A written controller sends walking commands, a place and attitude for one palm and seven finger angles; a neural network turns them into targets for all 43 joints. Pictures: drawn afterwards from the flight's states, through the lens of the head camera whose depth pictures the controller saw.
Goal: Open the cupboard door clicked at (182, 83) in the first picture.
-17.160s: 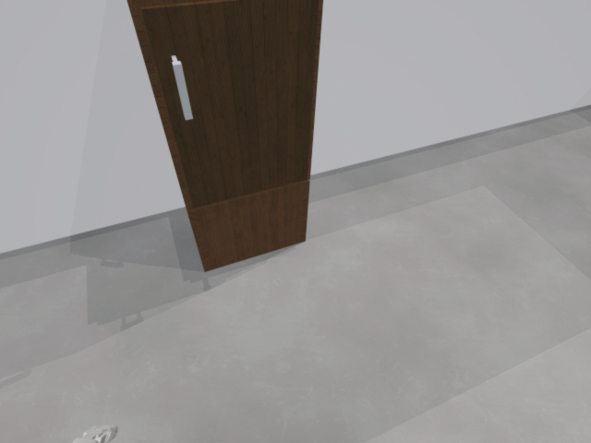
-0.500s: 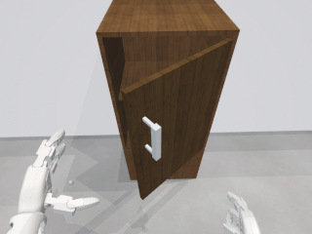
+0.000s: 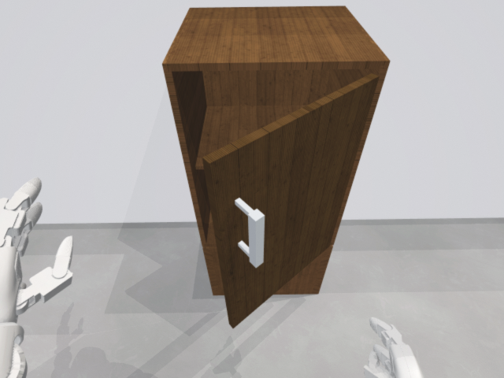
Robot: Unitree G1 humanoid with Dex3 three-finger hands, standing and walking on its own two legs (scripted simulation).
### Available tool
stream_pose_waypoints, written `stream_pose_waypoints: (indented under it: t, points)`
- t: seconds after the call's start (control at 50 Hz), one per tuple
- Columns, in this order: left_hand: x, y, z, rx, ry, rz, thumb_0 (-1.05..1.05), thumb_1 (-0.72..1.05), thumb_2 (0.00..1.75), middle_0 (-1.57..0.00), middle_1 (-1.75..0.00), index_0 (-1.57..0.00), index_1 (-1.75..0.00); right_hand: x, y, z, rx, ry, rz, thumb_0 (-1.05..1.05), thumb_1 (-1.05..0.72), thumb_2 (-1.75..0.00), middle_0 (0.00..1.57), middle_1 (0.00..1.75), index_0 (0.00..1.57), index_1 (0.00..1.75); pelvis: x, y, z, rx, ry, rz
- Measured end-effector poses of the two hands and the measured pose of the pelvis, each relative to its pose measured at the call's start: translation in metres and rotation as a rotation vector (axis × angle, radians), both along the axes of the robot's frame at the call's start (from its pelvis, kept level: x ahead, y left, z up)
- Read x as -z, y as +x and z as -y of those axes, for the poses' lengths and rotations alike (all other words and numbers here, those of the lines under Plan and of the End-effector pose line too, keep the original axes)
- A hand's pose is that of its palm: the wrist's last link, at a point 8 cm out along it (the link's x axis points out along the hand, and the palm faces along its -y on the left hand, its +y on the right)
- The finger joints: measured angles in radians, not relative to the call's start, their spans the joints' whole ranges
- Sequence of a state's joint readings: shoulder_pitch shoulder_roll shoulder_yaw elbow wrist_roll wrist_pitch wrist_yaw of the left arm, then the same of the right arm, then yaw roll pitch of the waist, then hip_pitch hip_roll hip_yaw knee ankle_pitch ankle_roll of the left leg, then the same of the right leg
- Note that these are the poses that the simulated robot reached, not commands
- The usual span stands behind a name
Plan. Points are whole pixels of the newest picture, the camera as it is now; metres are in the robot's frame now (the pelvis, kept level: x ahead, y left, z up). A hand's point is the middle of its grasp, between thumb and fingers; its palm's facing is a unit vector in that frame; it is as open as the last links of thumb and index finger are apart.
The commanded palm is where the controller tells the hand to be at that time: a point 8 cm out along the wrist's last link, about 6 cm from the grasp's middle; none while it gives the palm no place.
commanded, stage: draw the hand back to the body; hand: left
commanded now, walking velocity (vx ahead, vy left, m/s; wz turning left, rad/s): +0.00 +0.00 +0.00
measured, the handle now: (249, 233) +0.35 +0.06 +0.04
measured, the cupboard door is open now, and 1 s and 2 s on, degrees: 40 40 40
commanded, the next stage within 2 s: step back with the hand held close in 0.36 s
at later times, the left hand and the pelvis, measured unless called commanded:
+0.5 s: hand (77, 275) +0.18 +0.24 +0.16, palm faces +0.46 -0.79 -0.40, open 7.4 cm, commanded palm +0.13 +0.27 +0.17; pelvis -0.01 -0.03 +0.00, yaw +0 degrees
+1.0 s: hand (34, 307) +0.14 +0.27 +0.15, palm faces +0.36 -0.78 -0.52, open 7.4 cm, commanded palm +0.08 +0.31 +0.17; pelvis -0.07 +0.01 -0.01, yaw -1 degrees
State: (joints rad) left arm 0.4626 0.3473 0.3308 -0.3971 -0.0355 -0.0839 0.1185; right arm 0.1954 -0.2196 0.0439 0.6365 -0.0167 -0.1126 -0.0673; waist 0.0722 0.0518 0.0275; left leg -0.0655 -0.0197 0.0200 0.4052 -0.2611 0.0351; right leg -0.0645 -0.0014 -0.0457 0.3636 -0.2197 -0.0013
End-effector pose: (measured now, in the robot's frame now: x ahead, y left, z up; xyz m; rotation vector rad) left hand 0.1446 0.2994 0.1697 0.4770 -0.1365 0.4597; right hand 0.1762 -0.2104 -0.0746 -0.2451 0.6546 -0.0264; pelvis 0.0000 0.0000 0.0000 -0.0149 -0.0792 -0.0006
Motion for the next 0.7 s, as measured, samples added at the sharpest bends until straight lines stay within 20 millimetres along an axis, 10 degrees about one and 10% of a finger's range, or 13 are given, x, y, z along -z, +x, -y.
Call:
stream_pose_waypoints:
  t: [0.7]
  points:
    - [0.006,-0.004,0.025,0.069,0.057,-0.078,0.01,0.89,0.9,-0.21,-0.31,-0.21,-0.3,0.006,-0.027,0.046,0.1,-0.02,-0.06,0.01,-0.9,-0.9,0.2,0.3,0.21,0.3,0.001,-0.023,0.02,0.005,-0.008,-0.071]
